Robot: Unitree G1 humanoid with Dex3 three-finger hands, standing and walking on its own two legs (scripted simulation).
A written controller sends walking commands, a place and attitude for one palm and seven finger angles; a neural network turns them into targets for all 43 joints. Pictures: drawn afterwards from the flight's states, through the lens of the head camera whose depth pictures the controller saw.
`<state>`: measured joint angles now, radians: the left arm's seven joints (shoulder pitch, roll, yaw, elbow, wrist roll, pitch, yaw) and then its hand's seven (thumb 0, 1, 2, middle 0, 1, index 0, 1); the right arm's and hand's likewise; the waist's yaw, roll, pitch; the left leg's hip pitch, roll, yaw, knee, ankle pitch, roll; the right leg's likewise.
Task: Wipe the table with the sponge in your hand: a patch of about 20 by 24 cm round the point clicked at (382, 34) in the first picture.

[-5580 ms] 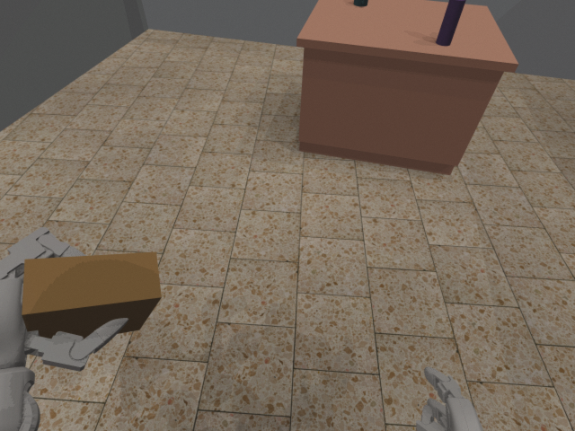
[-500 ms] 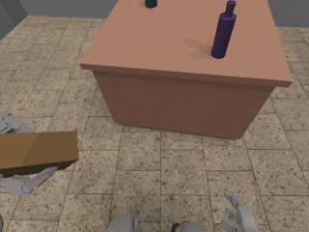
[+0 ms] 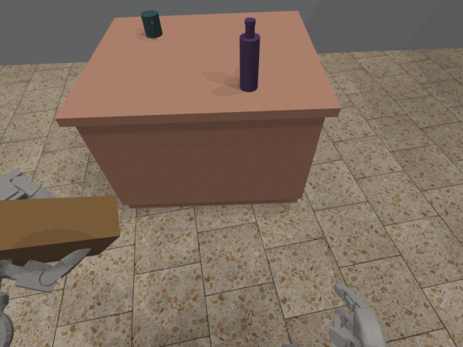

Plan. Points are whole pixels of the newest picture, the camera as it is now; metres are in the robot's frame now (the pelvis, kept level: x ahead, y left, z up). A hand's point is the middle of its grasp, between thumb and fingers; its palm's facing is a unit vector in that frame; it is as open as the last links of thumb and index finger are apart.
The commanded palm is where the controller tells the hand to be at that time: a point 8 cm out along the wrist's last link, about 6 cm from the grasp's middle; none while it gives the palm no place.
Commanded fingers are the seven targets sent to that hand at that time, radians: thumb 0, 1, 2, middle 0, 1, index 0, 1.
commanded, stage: turn to face it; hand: left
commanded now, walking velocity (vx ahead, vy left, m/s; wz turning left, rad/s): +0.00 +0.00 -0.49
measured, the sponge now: (75, 231) +0.21 +0.23 +0.16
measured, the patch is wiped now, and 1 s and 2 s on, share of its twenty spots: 0.00 0.00 0.00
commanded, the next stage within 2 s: take the last steps up to it in 0.54 s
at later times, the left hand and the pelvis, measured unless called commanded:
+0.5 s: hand (119, 242) +0.20 +0.15 +0.18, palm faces +0.22 -0.87 -0.44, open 9.1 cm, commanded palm +0.15 +0.21 +0.19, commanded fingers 0.00 0.10 1.30 -1.20 -1.60 -1.20 -1.60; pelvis -0.06 -0.04 +0.00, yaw -11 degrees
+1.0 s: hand (155, 265) +0.18 +0.10 +0.18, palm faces +0.14 -0.85 -0.51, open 9.1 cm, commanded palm +0.14 +0.16 +0.19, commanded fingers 0.00 0.10 1.30 -1.20 -1.60 -1.20 -1.60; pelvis -0.09 -0.07 +0.01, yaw -14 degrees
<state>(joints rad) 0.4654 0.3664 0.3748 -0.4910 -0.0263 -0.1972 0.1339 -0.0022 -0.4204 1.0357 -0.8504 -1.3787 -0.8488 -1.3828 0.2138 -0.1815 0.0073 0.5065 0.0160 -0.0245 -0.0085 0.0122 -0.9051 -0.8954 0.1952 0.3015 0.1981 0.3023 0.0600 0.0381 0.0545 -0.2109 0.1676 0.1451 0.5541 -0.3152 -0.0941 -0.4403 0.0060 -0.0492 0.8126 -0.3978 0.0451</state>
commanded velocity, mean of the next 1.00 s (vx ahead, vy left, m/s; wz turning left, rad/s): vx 0.11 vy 0.06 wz -0.14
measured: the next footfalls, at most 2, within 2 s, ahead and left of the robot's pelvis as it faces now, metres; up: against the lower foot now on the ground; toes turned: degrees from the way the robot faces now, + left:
right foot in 0.04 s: +0.07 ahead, -0.12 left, +0.00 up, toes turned -5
left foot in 0.48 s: -0.02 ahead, +0.09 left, +0.00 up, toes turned -8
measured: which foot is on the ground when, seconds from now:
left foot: down 0.00-0.06, up 0.08-0.46, down 0.48-0.74, up 0.76-1.00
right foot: up 0.00-0.02, down 0.04-0.50, up 0.52-0.72, down 0.74-1.00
